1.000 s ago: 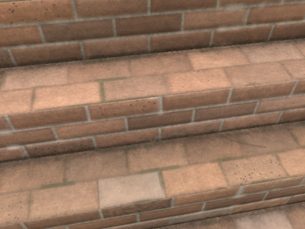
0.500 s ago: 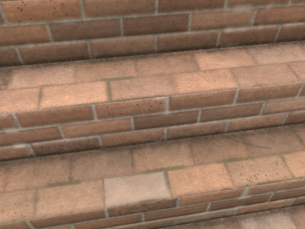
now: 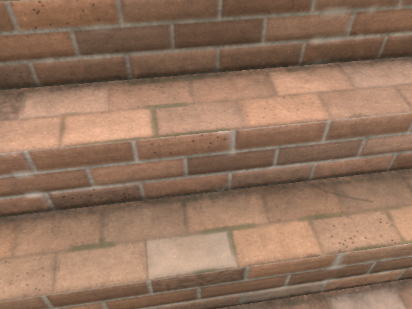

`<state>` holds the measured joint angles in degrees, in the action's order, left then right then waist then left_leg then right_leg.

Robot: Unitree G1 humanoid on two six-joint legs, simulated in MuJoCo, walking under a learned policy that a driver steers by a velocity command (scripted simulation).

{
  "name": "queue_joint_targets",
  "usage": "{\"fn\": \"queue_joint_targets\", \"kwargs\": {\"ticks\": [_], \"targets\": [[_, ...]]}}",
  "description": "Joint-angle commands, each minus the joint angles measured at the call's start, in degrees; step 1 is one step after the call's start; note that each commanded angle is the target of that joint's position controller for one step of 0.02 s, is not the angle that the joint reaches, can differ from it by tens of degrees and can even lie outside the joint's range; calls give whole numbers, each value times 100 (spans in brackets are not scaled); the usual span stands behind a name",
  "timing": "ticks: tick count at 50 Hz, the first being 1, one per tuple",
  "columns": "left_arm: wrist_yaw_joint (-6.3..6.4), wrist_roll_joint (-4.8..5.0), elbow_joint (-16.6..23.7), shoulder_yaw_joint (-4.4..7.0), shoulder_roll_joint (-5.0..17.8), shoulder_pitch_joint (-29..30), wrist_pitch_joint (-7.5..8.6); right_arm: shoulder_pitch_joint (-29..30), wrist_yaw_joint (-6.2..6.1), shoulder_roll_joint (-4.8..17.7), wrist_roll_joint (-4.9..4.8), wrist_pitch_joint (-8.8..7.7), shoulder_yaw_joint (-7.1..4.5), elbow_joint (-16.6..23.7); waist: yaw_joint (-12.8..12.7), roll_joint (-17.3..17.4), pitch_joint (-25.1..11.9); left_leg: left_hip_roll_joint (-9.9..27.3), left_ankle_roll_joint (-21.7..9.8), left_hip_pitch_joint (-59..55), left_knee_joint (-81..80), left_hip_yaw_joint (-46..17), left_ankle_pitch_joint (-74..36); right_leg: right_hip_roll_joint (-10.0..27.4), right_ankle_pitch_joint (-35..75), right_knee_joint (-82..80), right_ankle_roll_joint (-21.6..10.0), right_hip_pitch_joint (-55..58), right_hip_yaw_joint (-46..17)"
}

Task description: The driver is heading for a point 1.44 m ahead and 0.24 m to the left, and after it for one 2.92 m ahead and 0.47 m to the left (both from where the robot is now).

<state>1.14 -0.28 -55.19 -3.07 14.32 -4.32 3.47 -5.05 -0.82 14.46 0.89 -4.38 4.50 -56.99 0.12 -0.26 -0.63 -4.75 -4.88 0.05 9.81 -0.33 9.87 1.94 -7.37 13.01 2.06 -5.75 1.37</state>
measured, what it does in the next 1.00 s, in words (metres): stands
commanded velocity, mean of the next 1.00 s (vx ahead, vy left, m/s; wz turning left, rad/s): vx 0.50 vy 0.00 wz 0.00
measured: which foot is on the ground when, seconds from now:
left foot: down 0.00-1.00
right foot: down 0.00-1.00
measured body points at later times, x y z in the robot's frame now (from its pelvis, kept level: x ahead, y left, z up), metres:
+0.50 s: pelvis +0.00 +0.00 +0.00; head +0.00 +0.01 +0.45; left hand +0.14 +0.25 -0.13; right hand +0.13 -0.24 -0.12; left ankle -0.05 +0.06 -0.75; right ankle -0.01 -0.14 -0.75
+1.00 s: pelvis +0.00 +0.00 +0.00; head +0.00 +0.01 +0.45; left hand +0.14 +0.25 -0.13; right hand +0.13 -0.24 -0.12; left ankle -0.05 +0.06 -0.75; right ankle -0.01 -0.14 -0.75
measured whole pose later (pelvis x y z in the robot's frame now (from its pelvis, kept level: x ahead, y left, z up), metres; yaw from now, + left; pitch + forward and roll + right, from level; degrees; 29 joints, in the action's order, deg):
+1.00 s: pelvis +0.00 +0.00 +0.00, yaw +1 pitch +0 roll +0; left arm 1.2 -0.3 -54.9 -2.8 13.9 -5.2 3.4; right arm -5.7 -0.7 14.5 1.0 -4.3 4.5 -56.2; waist 0.1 -0.3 -0.6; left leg -5.3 -5.1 0.4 10.3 -0.9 9.9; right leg 2.6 -7.7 13.7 2.6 -6.0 1.3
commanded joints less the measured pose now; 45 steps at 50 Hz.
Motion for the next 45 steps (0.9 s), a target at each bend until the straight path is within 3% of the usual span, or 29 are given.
{"fn": "queue_joint_targets", "kwargs": {"ticks": [1, 45], "targets": [[16, 3, 336, 120, 590, 320, 71, 266, -17, 665, -3, -68, -126, 302, 2, 73, -350, 1239, 230, 118, 22, -703, -2047, 662, 1023, 49, -149, 290, -547], [19, 4, 361, 141, 546, 218, 61, 200, -9, 661, 4, -61, -127, 371, 5, 54, -318, 1188, 216, 170, 49, -744, -2032, 654, 950, 101, -105, 267, -498]]}}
